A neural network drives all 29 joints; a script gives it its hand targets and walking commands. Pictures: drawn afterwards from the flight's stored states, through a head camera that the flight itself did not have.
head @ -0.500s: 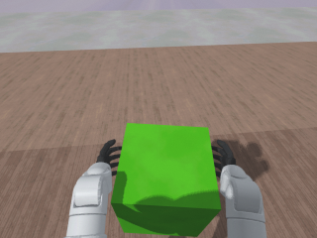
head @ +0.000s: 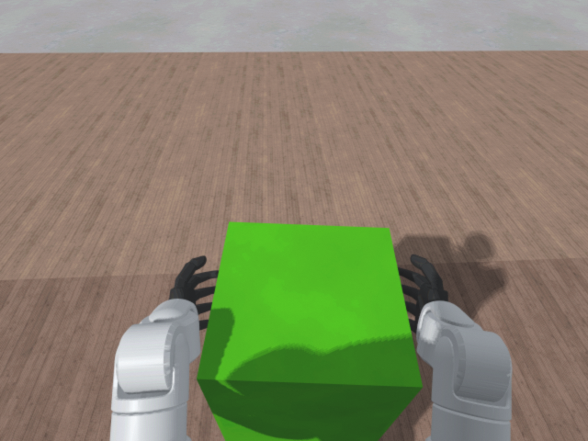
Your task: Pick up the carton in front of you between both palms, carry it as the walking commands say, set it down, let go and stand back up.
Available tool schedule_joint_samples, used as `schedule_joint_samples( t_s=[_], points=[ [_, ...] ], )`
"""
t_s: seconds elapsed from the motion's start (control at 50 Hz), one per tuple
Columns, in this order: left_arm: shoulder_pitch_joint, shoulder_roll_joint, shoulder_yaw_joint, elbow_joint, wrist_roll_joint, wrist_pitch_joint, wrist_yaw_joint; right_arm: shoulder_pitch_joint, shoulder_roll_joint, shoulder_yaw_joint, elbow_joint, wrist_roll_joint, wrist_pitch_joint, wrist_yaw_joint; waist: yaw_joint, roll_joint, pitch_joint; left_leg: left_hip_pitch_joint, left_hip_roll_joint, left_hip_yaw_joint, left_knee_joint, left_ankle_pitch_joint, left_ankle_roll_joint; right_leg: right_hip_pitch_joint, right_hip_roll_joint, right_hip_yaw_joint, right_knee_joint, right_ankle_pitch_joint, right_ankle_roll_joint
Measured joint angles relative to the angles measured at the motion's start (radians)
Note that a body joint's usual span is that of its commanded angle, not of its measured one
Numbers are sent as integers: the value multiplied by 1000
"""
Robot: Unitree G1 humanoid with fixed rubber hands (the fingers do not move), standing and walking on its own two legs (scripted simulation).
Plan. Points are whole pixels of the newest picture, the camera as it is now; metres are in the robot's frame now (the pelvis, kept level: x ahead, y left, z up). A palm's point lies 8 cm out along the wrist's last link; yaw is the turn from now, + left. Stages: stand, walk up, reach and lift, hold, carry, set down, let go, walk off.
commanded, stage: carry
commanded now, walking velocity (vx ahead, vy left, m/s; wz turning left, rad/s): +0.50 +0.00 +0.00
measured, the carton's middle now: (303, 340) +0.27 +0.00 +0.01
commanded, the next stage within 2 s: none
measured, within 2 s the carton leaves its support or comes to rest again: neither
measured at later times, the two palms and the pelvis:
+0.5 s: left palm (233, 152) +0.61 +0.15 +0.07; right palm (392, 166) +0.58 -0.15 +0.07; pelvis +0.34 +0.03 +0.01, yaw -5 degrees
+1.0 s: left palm (272, 71) +0.95 +0.11 +0.08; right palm (390, 74) +0.96 -0.19 +0.08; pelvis +0.68 -0.04 +0.00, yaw -1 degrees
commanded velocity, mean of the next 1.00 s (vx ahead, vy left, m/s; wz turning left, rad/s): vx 0.50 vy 0.00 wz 0.00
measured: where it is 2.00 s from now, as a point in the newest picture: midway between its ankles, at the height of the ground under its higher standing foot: (302, 212)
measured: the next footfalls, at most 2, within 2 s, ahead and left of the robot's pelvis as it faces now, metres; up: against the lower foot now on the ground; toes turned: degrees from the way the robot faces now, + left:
left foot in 0.24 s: +0.37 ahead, +0.08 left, +0.00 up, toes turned +9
right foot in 0.76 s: +0.72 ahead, -0.12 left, +0.00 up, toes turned -15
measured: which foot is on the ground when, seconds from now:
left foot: up 0.00-0.22, down 0.24-0.76, up 0.78-1.00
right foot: down 0.00-0.28, up 0.30-0.74, down 0.76-1.00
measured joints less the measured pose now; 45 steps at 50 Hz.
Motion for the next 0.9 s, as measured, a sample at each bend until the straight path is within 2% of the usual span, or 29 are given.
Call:
schedule_joint_samples(
  t_s=[0.1,0.2,0.24,0.26,0.28,0.3,0.32,0.36,0.4,0.48,0.6,0.68,0.72,0.76,0.78,0.8,0.84,0.86,0.9],
  points=[
    [1,0,16,-40,-10,-10,2,-6,2,26,-16,-22,-23,13,40,-11,18,-144,0,37,-187,177,0,155,-10,36,-142,-19,10],
    [5,0,11,-51,-20,-30,-5,27,-3,46,-63,-38,-37,17,29,0,40,-130,-34,126,-509,365,19,303,-28,41,-162,-115,47],
    [19,2,7,-52,-18,-30,-8,35,-4,52,-61,-39,-34,17,19,15,50,-49,-52,170,-596,407,36,315,-40,30,-17,-185,62],
    [20,4,14,-45,-17,-30,-10,34,-4,58,-43,-39,-41,17,6,3,53,-34,-60,187,-568,383,85,274,-64,33,130,-165,62],
    [17,3,22,-33,-14,-31,-12,31,-3,59,-25,-41,-48,16,-7,-7,59,-35,-63,195,-520,337,117,201,-73,65,317,-152,61],
    [15,2,24,-19,-11,-33,-14,28,-3,57,-9,-41,-50,16,-18,-5,64,-29,-62,195,-496,297,134,113,-61,105,499,-146,57],
    [16,2,22,-10,-7,-33,-15,29,-3,54,1,-39,-51,16,-25,-2,72,-8,-61,195,-501,272,139,28,-48,134,645,-128,46],
    [28,4,9,-3,0,-37,-16,41,-4,50,5,-33,-53,14,-35,6,89,57,-62,195,-558,263,120,-112,-46,150,777,-64,30],
    [40,5,-9,1,8,-45,-16,55,-6,44,4,-24,-59,14,-44,18,95,124,-62,189,-625,259,120,-219,-60,143,760,-8,28],
    [58,5,-34,-6,14,-68,-17,80,-9,40,-19,-14,-76,14,-53,37,88,245,-57,161,-726,237,103,-358,-89,119,608,63,39],
    [84,7,-47,-63,14,-68,-10,79,-9,44,-53,-3,-71,17,-32,32,54,430,-45,133,-822,163,61,-425,-102,70,338,209,61],
    [63,6,-36,-118,2,-36,1,51,-6,42,-89,0,-50,19,-18,23,43,540,-41,123,-830,75,25,-399,-85,11,185,271,48],
    [45,5,-27,-122,-1,-19,3,38,-5,40,-95,-5,-35,20,-19,27,36,587,-32,113,-809,17,5,-360,-65,-28,121,285,35],
    [22,3,-19,-107,-5,-3,3,32,-4,34,-95,-14,-20,21,-20,28,31,603,-13,110,-702,-65,-13,-284,-39,-69,55,275,23],
    [11,1,-21,-82,-5,-5,3,26,-6,24,-86,-17,-15,21,-9,48,32,569,19,108,-575,-102,-16,-274,-24,-84,82,246,-3],
    [-4,0,-18,-58,-4,-5,3,18,-4,11,-74,-19,-11,21,1,60,37,498,35,77,-390,-72,-14,-278,-17,-90,127,207,-27],
    [-28,-4,-10,-26,-2,0,3,5,-1,-5,-56,-23,-4,21,11,53,61,318,10,-7,-33,-30,4,-258,-18,-89,145,158,-53],
    [-32,-5,-9,-20,-3,2,3,4,-1,-8,-54,-24,-1,21,10,47,75,238,0,-27,78,-7,15,-232,-20,-88,125,157,-47],
    [-29,-5,-7,-18,-5,-1,3,5,-1,-5,-52,-26,-3,22,8,38,96,106,0,-40,150,58,28,-173,-18,-87,69,148,-42]
  ],
)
